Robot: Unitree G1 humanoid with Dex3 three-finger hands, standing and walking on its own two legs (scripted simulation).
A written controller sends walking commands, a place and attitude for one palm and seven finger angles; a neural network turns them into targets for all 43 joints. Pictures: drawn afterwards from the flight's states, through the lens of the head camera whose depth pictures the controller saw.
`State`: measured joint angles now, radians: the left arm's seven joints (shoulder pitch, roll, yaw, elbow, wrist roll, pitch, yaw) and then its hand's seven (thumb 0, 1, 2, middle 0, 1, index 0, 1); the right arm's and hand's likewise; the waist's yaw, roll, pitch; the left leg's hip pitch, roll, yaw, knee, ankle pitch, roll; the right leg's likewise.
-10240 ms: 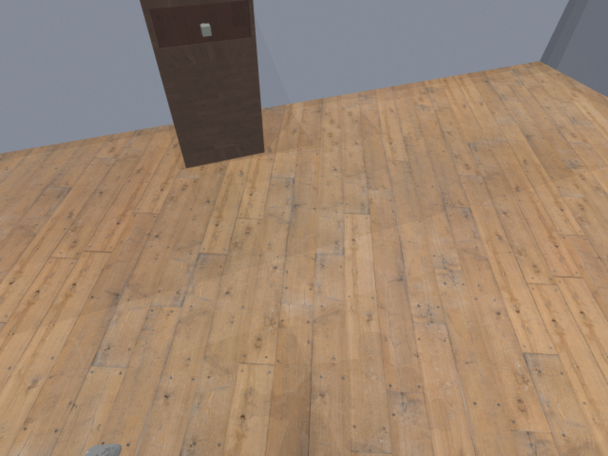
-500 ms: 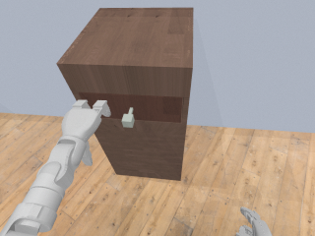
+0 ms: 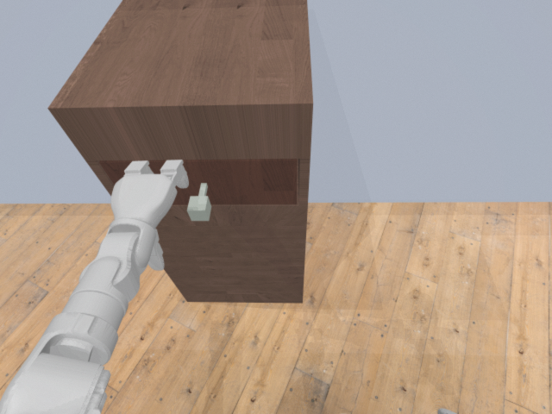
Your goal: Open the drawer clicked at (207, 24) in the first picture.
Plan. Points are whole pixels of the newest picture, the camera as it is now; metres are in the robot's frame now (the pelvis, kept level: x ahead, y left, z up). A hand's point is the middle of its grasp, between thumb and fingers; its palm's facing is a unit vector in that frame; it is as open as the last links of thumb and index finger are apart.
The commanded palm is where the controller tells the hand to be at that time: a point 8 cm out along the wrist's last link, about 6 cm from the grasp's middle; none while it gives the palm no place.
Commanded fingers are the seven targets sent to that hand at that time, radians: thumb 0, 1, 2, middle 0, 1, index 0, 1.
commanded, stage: move the hooked fingers above the handle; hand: left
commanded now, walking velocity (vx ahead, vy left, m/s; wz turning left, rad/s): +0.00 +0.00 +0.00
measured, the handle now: (201, 200) +0.51 +0.18 -0.06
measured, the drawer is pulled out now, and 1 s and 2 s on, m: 0.00 0.00 0.00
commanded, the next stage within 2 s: none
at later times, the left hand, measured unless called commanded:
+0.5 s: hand (177, 205) +0.45 +0.20 +0.00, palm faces -0.04 -0.01 -1.00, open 13.8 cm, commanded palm +0.43 +0.20 +0.06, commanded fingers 0.00 -0.50 0.30 -0.30 -1.20 -0.30 -1.20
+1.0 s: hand (179, 205) +0.45 +0.20 +0.00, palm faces -0.03 -0.01 -1.00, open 13.8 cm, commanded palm +0.44 +0.20 +0.05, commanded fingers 0.00 -0.50 0.30 -0.30 -1.20 -0.30 -1.20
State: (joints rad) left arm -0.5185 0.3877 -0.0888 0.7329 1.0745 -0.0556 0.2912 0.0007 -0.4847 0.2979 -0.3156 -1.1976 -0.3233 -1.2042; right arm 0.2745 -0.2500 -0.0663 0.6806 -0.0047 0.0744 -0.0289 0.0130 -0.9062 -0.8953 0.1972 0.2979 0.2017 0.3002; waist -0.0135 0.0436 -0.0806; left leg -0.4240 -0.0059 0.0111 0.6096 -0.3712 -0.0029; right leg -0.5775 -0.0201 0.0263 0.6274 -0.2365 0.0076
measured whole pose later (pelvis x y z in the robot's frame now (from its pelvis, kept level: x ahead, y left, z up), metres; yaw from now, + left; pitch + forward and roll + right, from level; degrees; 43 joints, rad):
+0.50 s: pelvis +0.00 +0.00 -0.01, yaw +0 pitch +16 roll +1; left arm -0.73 0.38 -0.09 1.00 1.11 -0.05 0.37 0.00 -0.49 0.30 -0.32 -1.20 -0.32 -1.20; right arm 0.30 -0.25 -0.07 0.70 -0.03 0.07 -0.01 0.01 -0.91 -0.90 0.20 0.30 0.20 0.30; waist -0.07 0.03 -0.12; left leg -0.60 0.00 0.00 0.73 -0.42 0.00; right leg -0.73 -0.02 0.02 0.71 -0.26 0.01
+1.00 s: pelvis -0.01 +0.01 -0.02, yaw +0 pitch +17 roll +0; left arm -0.74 0.38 -0.07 1.03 1.11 -0.04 0.41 0.00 -0.49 0.30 -0.32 -1.20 -0.32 -1.20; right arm 0.33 -0.25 -0.06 0.71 -0.03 0.09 0.00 0.01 -0.91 -0.90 0.20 0.30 0.20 0.30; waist -0.09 0.04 -0.13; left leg -0.64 0.00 0.01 0.77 -0.43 0.01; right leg -0.77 -0.02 0.03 0.74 -0.27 0.02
